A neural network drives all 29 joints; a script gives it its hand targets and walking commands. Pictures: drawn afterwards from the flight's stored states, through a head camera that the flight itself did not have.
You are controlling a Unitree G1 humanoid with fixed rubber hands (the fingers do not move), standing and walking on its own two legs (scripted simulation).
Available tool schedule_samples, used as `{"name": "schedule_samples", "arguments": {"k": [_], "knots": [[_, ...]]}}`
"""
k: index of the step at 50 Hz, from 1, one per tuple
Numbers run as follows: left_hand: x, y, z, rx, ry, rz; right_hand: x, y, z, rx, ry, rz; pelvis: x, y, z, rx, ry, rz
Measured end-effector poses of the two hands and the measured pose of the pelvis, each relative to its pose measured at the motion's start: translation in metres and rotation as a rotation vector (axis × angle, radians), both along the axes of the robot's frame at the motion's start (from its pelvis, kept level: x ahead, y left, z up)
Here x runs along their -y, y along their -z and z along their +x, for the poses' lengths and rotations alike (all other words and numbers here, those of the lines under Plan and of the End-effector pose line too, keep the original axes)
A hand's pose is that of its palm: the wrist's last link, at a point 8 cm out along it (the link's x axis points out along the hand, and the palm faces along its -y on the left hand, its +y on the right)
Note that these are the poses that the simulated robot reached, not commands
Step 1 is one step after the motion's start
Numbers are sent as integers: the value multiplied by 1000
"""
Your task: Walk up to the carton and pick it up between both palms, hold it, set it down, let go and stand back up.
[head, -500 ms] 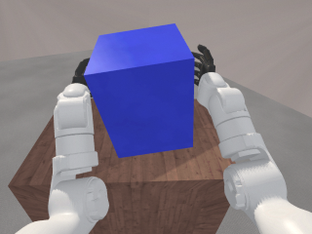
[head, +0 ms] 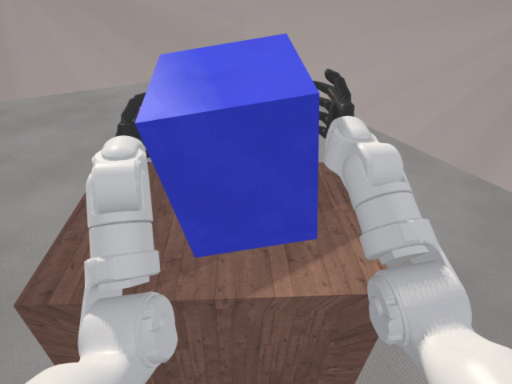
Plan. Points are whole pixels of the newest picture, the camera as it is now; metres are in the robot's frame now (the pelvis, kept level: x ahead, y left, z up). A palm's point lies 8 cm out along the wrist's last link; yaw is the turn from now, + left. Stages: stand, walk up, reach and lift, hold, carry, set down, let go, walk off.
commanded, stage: hold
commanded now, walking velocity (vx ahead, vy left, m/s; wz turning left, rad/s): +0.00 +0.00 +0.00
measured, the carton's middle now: (239, 147) +0.40 +0.00 +0.24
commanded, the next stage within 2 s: set down in 1.80 s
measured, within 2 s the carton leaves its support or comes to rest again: neither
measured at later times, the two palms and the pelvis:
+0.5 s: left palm (131, 145) +0.36 +0.15 +0.27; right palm (337, 125) +0.36 -0.14 +0.30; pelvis +0.00 +0.00 +0.00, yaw +0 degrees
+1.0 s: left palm (135, 147) +0.36 +0.15 +0.27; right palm (340, 129) +0.36 -0.14 +0.29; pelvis +0.00 +0.00 +0.00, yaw +0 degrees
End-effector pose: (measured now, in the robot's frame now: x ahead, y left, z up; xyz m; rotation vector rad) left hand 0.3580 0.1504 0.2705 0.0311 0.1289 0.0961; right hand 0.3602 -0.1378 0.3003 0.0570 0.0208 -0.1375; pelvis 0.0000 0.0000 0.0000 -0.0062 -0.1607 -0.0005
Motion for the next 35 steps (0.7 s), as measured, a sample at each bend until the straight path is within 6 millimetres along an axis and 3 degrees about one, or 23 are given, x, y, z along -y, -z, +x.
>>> {"name": "schedule_samples", "arguments": {"k": [16, 35], "knots": [[1, -2, -1, -16, 0, 7, 2, 3, -1, -16, 2, 4, 0, 0, -6, -11, 1, 1], [0, 3, 5, -15, 5, -8, 0, 1, 4, -15, 6, -11, 3, 0, 1, -3, -2, 1]]}}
